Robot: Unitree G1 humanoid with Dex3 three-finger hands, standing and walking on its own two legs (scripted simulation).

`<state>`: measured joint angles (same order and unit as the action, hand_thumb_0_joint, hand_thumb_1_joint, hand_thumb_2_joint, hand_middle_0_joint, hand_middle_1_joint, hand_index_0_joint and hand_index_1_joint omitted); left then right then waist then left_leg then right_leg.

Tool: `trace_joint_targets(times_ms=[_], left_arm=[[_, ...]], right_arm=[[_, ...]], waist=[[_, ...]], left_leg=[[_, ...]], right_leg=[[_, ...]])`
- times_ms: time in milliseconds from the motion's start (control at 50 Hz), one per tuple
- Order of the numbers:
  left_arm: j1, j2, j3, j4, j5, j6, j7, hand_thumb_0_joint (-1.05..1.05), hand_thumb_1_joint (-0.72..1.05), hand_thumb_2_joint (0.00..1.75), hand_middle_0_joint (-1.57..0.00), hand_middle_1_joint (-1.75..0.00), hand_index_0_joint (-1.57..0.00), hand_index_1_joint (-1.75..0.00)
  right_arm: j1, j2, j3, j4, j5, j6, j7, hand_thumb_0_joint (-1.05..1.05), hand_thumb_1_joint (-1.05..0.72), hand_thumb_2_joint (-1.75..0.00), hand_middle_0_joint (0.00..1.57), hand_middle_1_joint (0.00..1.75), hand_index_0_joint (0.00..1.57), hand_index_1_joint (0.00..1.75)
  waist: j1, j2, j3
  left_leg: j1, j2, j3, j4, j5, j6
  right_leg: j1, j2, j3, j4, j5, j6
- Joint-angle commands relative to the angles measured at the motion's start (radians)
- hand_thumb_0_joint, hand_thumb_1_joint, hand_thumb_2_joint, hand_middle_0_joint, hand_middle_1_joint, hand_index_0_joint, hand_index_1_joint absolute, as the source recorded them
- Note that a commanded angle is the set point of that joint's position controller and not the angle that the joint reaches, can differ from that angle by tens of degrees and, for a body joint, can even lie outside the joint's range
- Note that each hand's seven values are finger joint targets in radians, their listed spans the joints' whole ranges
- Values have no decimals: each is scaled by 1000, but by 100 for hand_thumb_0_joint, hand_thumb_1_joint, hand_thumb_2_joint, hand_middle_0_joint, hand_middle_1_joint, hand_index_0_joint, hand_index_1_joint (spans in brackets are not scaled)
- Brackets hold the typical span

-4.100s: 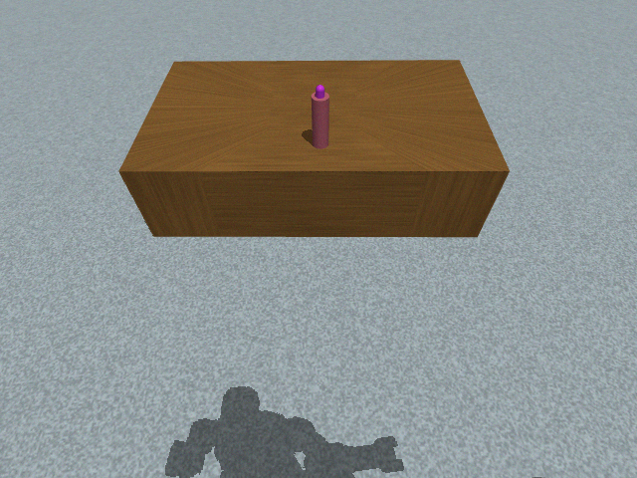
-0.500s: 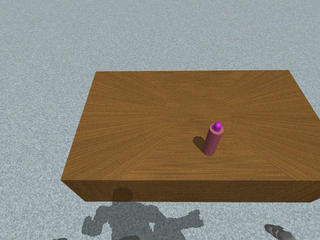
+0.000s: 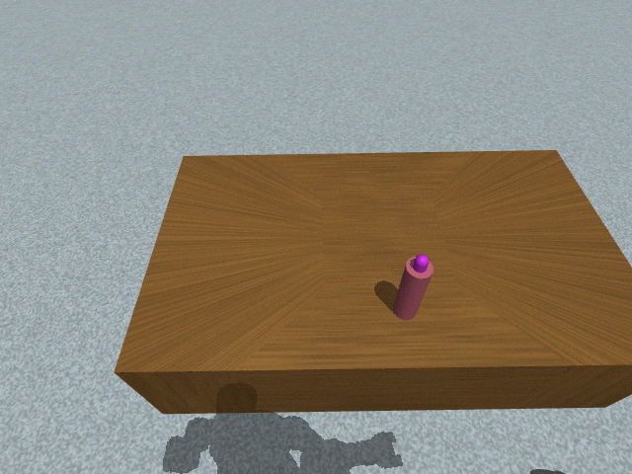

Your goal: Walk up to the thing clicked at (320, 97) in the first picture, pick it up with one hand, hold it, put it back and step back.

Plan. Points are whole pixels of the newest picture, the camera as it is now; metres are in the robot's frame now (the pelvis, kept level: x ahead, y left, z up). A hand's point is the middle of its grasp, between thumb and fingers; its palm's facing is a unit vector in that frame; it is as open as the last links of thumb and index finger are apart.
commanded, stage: walk up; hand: right
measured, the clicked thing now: (413, 286) +0.54 -0.21 -0.30
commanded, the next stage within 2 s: stand in 0.38 s
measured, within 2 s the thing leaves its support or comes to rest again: neither
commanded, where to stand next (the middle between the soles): +0.07 -0.02 m, yaw +1 degrees
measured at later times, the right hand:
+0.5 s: hand out of the picture +0.09 -0.24 -0.15, palm faces -0.01 +0.94 -0.34, open 7.4 cm
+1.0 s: hand out of the picture +0.10 -0.24 -0.15, palm faces -0.02 +0.94 -0.33, open 7.4 cm
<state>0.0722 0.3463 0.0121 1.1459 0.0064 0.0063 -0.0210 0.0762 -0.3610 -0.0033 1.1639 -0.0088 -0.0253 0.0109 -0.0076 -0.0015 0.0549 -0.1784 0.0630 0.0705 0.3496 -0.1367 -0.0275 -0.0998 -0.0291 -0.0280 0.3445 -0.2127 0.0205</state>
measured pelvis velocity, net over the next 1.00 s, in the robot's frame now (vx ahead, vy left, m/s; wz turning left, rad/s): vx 0.01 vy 0.01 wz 0.00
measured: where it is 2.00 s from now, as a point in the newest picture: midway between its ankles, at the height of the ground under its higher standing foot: outside the picture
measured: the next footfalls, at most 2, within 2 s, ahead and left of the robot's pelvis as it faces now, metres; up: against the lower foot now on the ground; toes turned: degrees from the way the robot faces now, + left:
none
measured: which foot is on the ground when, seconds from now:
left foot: down 0.00-1.00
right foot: down 0.00-1.00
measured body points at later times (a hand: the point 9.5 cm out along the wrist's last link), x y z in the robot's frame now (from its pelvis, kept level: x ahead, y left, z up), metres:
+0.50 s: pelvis +0.01 +0.01 +0.00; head +0.02 +0.01 +0.45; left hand +0.09 +0.31 -0.13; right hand +0.10 -0.29 -0.13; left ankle +0.03 +0.14 -0.75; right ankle -0.02 -0.13 -0.75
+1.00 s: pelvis +0.01 +0.01 +0.00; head +0.02 +0.01 +0.45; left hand +0.09 +0.31 -0.13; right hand +0.10 -0.29 -0.13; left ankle +0.03 +0.14 -0.75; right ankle -0.02 -0.13 -0.75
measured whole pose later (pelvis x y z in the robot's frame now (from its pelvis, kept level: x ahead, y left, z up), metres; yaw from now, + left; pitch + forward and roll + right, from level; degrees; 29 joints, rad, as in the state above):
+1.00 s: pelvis +0.01 +0.01 +0.00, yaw +0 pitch -2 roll +0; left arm 0.10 0.35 0.00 1.13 0.01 -0.01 -0.01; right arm 0.07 -0.35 -0.01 1.16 -0.01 -0.01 0.01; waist 0.00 -0.01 0.05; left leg -0.15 0.04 0.07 0.31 -0.14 -0.02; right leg -0.06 -0.05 -0.03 0.30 -0.21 0.03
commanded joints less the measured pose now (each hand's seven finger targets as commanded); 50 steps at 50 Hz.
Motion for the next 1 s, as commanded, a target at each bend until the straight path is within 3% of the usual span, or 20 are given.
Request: trace_joint_targets(times_ms=[0,100,380,500,660,740,880,980], left_arm=[[-60,213,44,-59,0,-22,16,0,90,90,-20,-30,-20,-30],[-41,211,42,-55,3,-21,15,0,90,90,-20,-30,-20,-30],[-29,214,37,-59,3,-33,24,0,90,90,-20,-30,-20,-30],[-21,214,34,-62,3,-35,25,0,90,90,-20,-30,-20,-30],[-3,215,30,-67,4,-41,29,0,90,90,-20,-30,-20,-30],[-9,217,30,-68,2,-37,29,0,90,90,-20,-30,-20,-30],[-1,223,29,-70,5,-38,31,0,90,90,-20,-30,-20,-30],[-7,225,31,-70,2,-35,31,0,90,90,-20,-30,-20,-30]], right_arm=[[-57,-210,-37,-64,0,-21,-19,0,-90,-90,20,30,20,30],[-54,-206,-37,-68,0,-22,-19,0,-90,-90,20,30,20,30],[-57,-196,-43,-69,-2,-14,-18,0,-90,-90,20,30,20,30],[-54,-199,-43,-66,-2,-9,-14,0,-90,-90,20,30,20,30],[-58,-202,-44,-68,0,-9,-10,0,-90,-90,20,30,20,30],[-54,-202,-42,-64,1,-7,-12,0,-90,-90,20,30,20,30],[-54,-197,-41,-63,2,-7,-13,0,-90,-90,20,30,20,30],[-49,-194,-39,-65,-1,-5,-13,0,-90,-90,20,30,20,30]], waist=[[-2,1,-97],[2,3,-98],[0,8,-92],[-2,15,-94],[4,-2,-131],[1,12,-109],[1,-8,-110],[0,2,-93]], left_leg=[[74,83,-86,-50,73,33],[78,85,-94,-61,55,36],[96,99,-102,-65,144,34],[96,91,-104,-83,61,33],[139,99,-98,-52,194,40],[123,93,-95,-61,157,34],[132,99,-98,-60,202,33],[115,93,-93,-68,159,32]], right_leg=[[-35,-101,85,-81,113,-40],[-34,-101,83,-80,100,-37],[-24,-115,82,-88,137,-30],[-30,-115,80,-100,90,-29],[-11,-121,71,-87,181,-26],[-12,-123,77,-93,155,-27],[-9,-119,63,-87,191,-27],[-7,-121,70,-92,153,-30]])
